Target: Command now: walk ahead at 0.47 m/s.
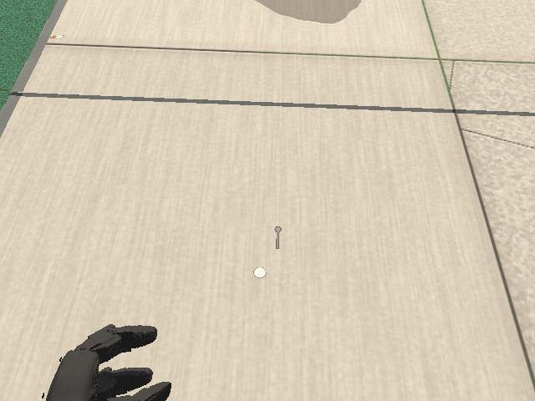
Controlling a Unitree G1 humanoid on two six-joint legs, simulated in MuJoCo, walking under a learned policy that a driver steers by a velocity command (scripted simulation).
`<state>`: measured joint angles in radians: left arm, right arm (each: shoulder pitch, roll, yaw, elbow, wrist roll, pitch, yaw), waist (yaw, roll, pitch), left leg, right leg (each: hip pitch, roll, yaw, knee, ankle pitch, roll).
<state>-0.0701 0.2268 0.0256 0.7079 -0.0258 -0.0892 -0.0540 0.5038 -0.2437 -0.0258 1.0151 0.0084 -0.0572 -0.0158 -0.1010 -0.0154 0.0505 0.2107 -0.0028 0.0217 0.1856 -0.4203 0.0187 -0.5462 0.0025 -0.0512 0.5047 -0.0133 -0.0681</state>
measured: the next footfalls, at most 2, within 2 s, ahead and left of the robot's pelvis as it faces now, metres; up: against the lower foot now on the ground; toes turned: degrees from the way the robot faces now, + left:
right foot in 0.02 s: +0.20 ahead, -0.11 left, +0.00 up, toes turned -2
left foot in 0.50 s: +0.48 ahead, +0.12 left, +0.00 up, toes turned +1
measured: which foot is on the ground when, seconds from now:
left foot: down 0.00-0.04, up 0.06-0.48, down 0.50-1.00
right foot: up 0.00-0.00, down 0.02-0.52, up 0.54-0.80, down 0.82-1.00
